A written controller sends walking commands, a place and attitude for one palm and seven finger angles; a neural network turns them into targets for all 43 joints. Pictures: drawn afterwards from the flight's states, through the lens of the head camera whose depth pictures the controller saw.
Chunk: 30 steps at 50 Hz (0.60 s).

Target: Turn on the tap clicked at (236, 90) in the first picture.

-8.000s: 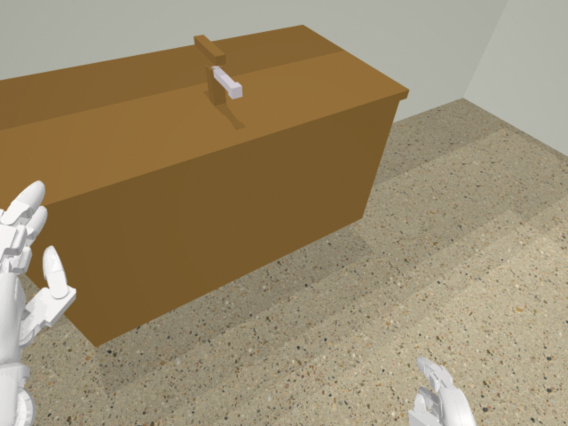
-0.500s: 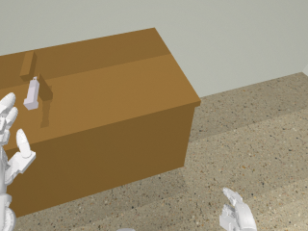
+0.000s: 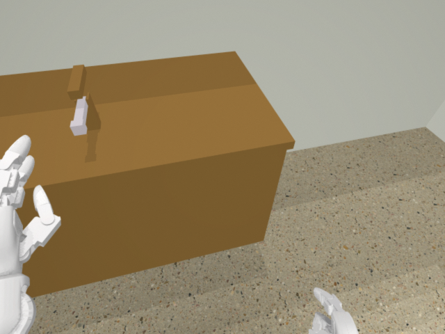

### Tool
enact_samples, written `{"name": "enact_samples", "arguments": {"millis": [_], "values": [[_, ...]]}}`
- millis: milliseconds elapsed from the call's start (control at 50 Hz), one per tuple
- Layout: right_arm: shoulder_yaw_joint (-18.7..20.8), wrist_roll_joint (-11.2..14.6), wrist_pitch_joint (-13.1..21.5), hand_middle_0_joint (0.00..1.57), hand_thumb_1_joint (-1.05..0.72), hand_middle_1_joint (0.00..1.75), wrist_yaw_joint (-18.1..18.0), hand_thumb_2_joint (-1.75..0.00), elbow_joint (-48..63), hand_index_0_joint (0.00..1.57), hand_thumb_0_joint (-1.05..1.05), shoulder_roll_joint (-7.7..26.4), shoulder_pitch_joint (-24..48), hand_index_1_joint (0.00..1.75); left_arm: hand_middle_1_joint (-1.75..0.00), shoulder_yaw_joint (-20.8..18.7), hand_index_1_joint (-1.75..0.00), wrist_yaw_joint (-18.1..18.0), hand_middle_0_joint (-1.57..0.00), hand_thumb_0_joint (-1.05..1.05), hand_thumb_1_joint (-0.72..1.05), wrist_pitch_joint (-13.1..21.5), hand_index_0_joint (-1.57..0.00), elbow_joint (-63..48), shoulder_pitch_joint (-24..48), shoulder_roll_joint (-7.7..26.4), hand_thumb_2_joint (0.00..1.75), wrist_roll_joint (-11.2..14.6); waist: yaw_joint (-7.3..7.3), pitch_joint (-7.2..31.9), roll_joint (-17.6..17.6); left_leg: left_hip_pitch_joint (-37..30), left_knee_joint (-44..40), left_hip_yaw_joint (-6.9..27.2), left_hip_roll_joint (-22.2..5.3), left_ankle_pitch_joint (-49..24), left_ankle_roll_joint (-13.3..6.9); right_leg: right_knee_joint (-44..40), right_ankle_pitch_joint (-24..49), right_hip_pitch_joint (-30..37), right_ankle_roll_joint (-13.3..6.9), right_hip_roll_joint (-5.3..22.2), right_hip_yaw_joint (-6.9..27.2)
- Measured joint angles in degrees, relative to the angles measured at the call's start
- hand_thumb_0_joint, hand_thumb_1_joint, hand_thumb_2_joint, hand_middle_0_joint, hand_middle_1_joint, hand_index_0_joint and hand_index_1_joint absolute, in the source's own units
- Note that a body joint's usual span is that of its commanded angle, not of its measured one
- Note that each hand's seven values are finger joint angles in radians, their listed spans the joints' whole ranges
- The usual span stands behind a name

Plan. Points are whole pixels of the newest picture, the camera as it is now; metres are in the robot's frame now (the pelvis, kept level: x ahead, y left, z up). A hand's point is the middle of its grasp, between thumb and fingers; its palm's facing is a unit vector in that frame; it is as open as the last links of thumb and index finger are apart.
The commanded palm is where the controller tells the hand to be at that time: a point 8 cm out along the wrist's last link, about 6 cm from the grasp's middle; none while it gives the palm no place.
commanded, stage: come to a stop and stand still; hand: left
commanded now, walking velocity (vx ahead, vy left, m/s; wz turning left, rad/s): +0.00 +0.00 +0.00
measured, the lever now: (78, 127) +0.53 +0.41 +0.05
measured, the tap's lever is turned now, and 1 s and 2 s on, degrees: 0 0 0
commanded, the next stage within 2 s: look again from close up in 0.52 s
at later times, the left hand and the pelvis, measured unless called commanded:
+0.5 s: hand (46, 258) +0.17 +0.24 +0.16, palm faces +0.41 -0.83 -0.38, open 7.4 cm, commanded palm +0.11 +0.28 +0.18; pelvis -0.05 +0.00 +0.00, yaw +0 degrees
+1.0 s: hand (4, 257) +0.16 +0.29 +0.16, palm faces +0.35 -0.87 -0.36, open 7.4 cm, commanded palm +0.10 +0.32 +0.18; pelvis -0.06 +0.04 +0.00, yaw +0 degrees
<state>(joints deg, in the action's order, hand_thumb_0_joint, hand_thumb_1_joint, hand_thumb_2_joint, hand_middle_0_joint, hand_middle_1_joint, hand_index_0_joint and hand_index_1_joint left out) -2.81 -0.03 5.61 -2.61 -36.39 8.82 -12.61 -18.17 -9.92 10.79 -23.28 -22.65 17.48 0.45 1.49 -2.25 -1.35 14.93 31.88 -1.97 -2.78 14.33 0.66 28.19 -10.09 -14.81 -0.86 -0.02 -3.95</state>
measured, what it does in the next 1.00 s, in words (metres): steps on the spot: right foot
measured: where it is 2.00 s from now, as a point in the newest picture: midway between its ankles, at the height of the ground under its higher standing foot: outside the picture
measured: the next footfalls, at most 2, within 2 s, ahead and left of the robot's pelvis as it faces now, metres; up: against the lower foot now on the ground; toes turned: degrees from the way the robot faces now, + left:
right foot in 0.94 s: +0.00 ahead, -0.07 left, +0.00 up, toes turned +0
right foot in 1.70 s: +0.19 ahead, +0.05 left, +0.00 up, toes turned -8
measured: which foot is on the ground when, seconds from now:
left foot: down 0.00-1.00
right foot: down 0.00-0.80, up 0.82-0.92, down 0.94-1.00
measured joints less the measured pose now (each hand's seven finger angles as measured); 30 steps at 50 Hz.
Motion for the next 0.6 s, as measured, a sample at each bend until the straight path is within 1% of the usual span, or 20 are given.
{"name": "enact_samples", "arguments": {"millis": [60, 120, 180, 240, 280, 320, 360, 440, 500, 540, 600], "values": [[-0.14, -0.33, -0.7, 0.21, -0.9, 0.3, 0.16, -0.9, -0.02, 0.2, 0.01, 0.08, 0.81, 0.3, -0.3, 1.55, -0.3, 0.89, -0.2, 0.01, 0.89, -1.13, -0.21, -0.05, -0.47, -0.4, 0.9, 0.41, -0.56, -0.25, 0.17, 1.37, 0.54, -0.03, 0.32, 1.73, -0.12, -0.49, 0.8, -1.25, -0.28, -0.06, 0.54], [0.22, -0.65, -1.49, 0.21, -0.9, 0.3, -0.12, -0.9, 0.35, 0.2, 0.01, 0.69, 1.17, 0.3, -0.3, 1.68, -0.3, 1.36, -0.21, 0.01, 0.89, -1.62, -0.21, -1.79, -2.25, 0.59, 0.9, 0.59, -1.29, -0.75, 0.86, 2.03, -0.13, 0.05, 0.78, 1.15, -0.43, -1.12, 1.7, -2.2, -0.14, -0.11, 1.21], [0.98, -0.59, -1.92, 0.21, -0.9, 0.3, -0.64, -0.9, 0.83, 0.2, 0.01, 1.59, 0.56, 0.3, -0.3, 0.64, -0.3, 1.39, -0.21, 0.01, 0.89, -1.35, -0.21, -3.38, -3.46, 2.22, 0.9, 0.67, -1.76, -1.25, 1.18, 1.85, -2.25, 0.06, 0.63, -2.28, -0.66, -1.38, -0.83, -2.58, 0.37, -0.42, 1.41], [1.85, -0.17, -1.66, 0.21, -0.9, 0.3, -1.01, -0.9, 1.48, 0.2, 0.01, 2.37, -0.77, 0.3, -0.3, -1.1, -0.3, 1.06, -0.21, 0.01, 0.89, -0.74, -0.21, -4.5, -3.79, 3.66, 0.9, 0.59, -1.89, -1.57, 1.26, 1.77, -3.87, 0.27, 0.56, -3.88, -0.86, -1.27, -4.01, -2.9, 0.94, -0.7, 1.53], [2.29, 0.11, -1.17, 0.21, -0.9, 0.3, -1.15, -0.9, 1.67, 0.2, 0.01, 2.72, -1.46, 0.3, -0.3, -2.23, -0.3, 0.75, -0.21, 0.01, 0.89, -0.02, -0.21, -4.7, -3.6, 4.29, 0.9, 0.49, -1.88, -1.91, 1.3, 1.88, -4.06, 0.41, 0.67, -4.58, -0.93, -0.86, -4.48, -3.11, 1.19, -0.71, 1.65], [2.65, 0.35, -0.77, 0.2, -0.9, 0.3, -1.11, -0.9, 1.51, 0.2, 0.01, 2.95, -1.81, 0.3, -0.3, -2.84, -0.3, 0.59, -0.21, 0.01, 0.89, 0.48, -0.21, -4.2, -3.36, 4.17, 0.9, 0.33, -1.77, -2.13, 1.18, 2.12, -3.33, 0.34, 0.71, -4.2, -0.89, -0.24, -3.98, -3.27, 1.25, -0.66, 1.77], [2.84, 0.49, -0.4, 0.2, -0.9, 0.3, -1.03, -0.9, 1.09, 0.2, 0.01, 3.06, -1.87, 0.3, -0.3, -2.71, -0.3, 0.55, -0.21, 0.01, 0.89, 0.64, -0.21, -3.29, -3.27, 3.36, 0.9, 0.1, -1.69, -2.16, 0.9, 2.34, -2.31, 0.21, 0.65, -3.22, -0.82, -0.02, -2.73, -3.16, 1.18, -0.65, 1.86], [2.82, 0.16, -0.06, 0.2, -0.9, 0.3, -0.78, -0.9, 0.01, 0.2, 0.01, 2.95, -1.15, 0.3, -0.3, -1.2, -0.3, 0.86, -0.2, 0.01, 0.89, -0.12, -0.21, -2.17, -3.37, 1.12, 0.9, -0.31, -1.15, -1.79, 0.72, 3.45, 0.45, -0.1, 0.66, 1.77, -0.61, -0.07, -0.23, -3.42, 0.01, -0.68, 2.23], [2.58, -0.27, 0.12, 0.2, -0.9, 0.3, -0.72, -0.9, -0.48, 0.2, 0.01, 2.96, 0.04, 0.3, -0.3, 0.02, -0.3, 1.05, -0.2, 0.01, 0.89, -0.6, -0.21, -2.82, -2.68, 0.26, 0.9, -0.39, -0.84, -2.05, 0.91, 4.53, 1.9, 0.22, 1.03, 4.5, -0.58, 0.04, 0.38, -4.11, -0.26, -0.58, 2.36], [2.41, -0.4, 0.07, 0.2, -0.9, 0.3, -0.67, -0.9, -0.55, 0.2, 0.01, 2.88, 0.93, 0.3, -0.3, 0.22, -0.3, 1.16, -0.21, 0.01, 0.89, -0.7, -0.21, -3.64, -2.06, 0.6, 0.9, -0.25, -0.89, -2.61, 1.21, 4.69, 1.99, 0.45, 1.3, 3.38, -0.67, 0.26, 1.25, -4.35, -0.23, -0.48, 2.39], [2.22, -0.35, -0.07, 0.2, -0.9, 0.3, -0.67, -0.9, -0.13, 0.2, 0.01, 2.56, 1.54, 0.3, -0.3, -0.28, -0.3, 1.26, -0.21, 0.01, 0.89, -0.29, -0.21, -4.64, -1.74, 1.78, 0.9, 0.02, -1.19, -3.07, 1.35, 3.95, 0.68, 0.43, 1.17, -1.73, -0.84, 1.01, 0.67, -4.3, 0.15, -0.64, 2.48]]}}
